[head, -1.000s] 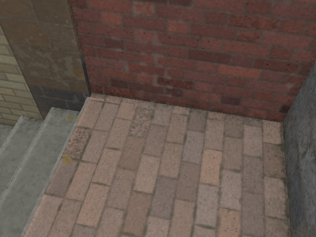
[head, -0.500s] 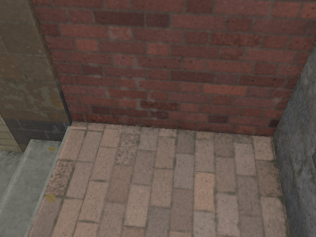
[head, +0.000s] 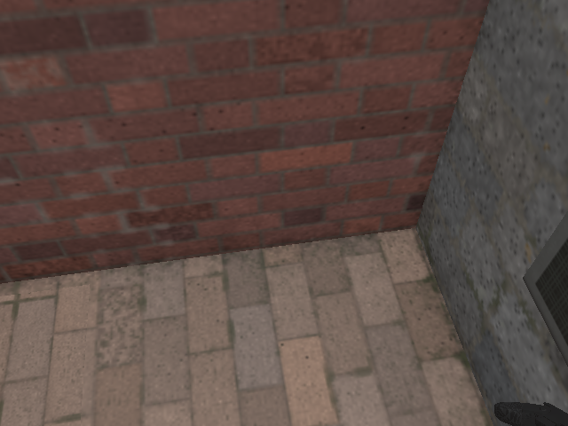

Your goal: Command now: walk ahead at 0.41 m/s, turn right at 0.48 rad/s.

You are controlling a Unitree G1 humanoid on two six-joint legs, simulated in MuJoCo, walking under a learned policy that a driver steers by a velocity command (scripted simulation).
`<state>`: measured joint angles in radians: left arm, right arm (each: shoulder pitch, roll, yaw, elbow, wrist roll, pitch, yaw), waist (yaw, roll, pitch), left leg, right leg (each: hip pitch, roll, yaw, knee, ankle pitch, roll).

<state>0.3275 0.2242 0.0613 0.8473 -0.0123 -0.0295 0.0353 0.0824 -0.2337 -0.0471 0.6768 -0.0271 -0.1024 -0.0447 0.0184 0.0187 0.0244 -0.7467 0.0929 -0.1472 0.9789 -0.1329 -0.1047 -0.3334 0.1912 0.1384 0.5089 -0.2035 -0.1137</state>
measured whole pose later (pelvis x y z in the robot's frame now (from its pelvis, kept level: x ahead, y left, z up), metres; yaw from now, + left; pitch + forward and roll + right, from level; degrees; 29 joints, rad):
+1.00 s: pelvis +0.18 +0.04 +0.01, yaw -3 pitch -2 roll +1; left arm 0.05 0.29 -0.05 0.92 0.04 -0.04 -0.02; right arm 0.13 -0.29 -0.02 0.84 -0.03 0.05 -0.04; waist -0.02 0.00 0.07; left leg -0.19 -0.04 -0.07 0.45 -0.23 0.00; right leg -0.20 0.00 0.04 0.48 -0.25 0.01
